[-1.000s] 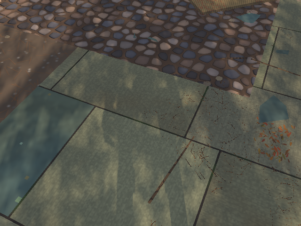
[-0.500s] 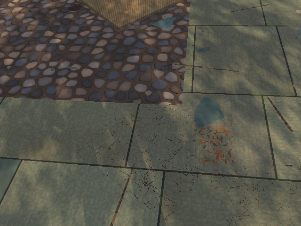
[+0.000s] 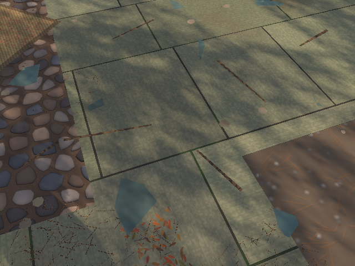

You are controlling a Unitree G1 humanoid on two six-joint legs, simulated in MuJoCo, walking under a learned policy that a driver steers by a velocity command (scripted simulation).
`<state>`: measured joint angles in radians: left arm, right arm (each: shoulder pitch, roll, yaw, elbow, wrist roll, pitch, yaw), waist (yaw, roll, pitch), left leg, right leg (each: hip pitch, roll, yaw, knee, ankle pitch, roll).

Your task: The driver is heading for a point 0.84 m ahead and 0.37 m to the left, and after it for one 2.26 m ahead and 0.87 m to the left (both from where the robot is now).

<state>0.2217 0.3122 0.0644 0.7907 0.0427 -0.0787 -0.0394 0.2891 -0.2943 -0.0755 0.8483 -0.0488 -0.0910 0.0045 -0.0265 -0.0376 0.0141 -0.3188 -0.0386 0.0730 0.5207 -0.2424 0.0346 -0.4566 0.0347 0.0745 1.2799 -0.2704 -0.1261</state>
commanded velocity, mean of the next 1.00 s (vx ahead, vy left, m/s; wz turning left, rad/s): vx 0.97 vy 0.00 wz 0.71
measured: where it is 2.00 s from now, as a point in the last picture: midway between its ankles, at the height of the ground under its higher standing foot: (107, 145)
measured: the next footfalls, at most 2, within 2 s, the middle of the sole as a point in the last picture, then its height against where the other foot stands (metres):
right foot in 0.26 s outside the picture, level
left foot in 0.70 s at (139, 194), level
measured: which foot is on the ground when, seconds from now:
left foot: down 0.00-0.26, up 0.28-0.68, down 0.70-1.00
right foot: up 0.00-0.24, down 0.26-0.70, up 0.72-1.00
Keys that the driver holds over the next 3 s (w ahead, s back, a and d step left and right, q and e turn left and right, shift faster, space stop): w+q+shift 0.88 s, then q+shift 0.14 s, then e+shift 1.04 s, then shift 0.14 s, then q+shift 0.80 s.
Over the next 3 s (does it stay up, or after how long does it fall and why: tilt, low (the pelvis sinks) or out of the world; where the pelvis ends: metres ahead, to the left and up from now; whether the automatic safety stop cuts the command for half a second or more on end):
stays up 1.07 0.27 0.01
